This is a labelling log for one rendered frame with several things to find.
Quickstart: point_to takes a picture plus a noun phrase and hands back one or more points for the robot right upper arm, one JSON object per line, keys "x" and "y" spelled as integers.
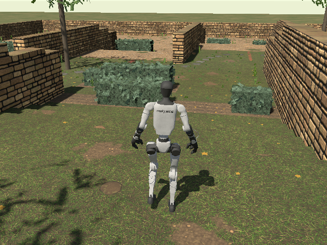
{"x": 184, "y": 117}

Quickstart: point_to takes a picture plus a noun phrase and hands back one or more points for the robot right forearm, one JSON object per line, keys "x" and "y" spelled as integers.
{"x": 191, "y": 135}

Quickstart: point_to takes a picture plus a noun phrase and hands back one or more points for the right robot hand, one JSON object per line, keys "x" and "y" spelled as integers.
{"x": 195, "y": 146}

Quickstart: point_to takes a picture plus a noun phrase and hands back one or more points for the left robot hand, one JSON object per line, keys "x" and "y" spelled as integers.
{"x": 136, "y": 141}

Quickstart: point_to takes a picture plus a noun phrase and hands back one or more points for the robot right foot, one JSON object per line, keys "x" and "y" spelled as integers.
{"x": 171, "y": 207}

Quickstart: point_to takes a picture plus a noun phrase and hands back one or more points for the robot left upper arm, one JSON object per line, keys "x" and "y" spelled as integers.
{"x": 145, "y": 115}

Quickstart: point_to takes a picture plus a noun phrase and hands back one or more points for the robot right thigh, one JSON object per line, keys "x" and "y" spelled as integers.
{"x": 174, "y": 158}

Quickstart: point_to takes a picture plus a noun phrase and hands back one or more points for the robot left forearm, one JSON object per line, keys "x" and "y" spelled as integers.
{"x": 138, "y": 132}

